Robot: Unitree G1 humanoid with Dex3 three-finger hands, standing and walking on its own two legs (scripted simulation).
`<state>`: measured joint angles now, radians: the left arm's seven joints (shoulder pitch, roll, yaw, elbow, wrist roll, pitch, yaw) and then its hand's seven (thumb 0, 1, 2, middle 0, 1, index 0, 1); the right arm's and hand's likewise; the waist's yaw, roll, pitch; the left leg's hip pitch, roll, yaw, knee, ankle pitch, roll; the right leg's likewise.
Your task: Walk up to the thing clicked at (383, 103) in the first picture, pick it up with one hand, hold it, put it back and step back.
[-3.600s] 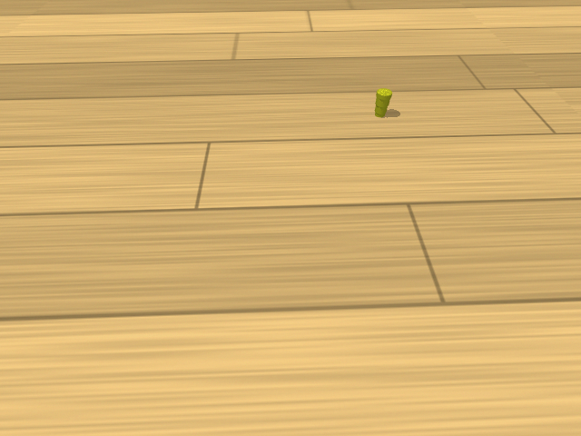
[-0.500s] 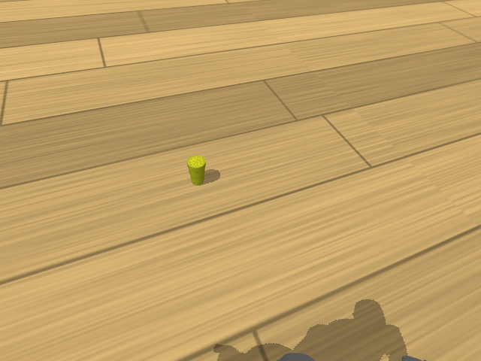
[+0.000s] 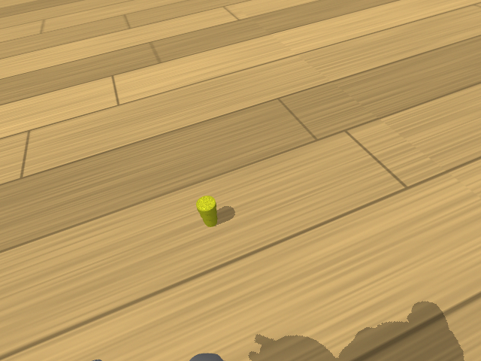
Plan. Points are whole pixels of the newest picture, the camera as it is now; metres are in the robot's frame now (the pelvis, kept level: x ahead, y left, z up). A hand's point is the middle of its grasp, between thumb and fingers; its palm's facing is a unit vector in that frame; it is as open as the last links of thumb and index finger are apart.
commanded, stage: walk up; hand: left
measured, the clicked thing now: (208, 213) +0.90 +0.27 -0.69
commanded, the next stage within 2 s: none
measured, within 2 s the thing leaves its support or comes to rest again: neither
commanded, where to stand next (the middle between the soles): +0.57 +0.06 m, yaw +1 degrees
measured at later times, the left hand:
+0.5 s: hand (97, 331) +0.22 +0.34 -0.16, palm faces -0.02 -0.95 -0.32, open 7.4 cm
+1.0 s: hand (134, 242) +0.40 +0.30 -0.12, palm faces -0.02 -0.91 -0.42, open 7.4 cm
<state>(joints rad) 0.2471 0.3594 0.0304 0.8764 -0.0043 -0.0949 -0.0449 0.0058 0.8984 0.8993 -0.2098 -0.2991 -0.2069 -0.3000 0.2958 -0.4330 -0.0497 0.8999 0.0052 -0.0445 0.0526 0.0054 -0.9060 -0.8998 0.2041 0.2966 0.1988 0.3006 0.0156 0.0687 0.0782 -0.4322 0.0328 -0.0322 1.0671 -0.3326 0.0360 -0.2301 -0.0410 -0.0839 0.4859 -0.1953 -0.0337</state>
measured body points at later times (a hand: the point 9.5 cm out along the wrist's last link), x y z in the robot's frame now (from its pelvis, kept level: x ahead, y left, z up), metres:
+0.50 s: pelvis +0.17 +0.07 +0.00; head +0.19 +0.10 +0.45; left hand +0.22 +0.39 -0.14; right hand +0.25 -0.25 -0.09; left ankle +0.21 +0.17 -0.74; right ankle +0.20 -0.09 -0.67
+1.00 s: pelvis +0.33 +0.03 +0.00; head +0.34 +0.00 +0.45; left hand +0.40 +0.35 -0.09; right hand +0.39 -0.29 -0.14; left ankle +0.35 +0.18 -0.68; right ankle +0.37 -0.09 -0.74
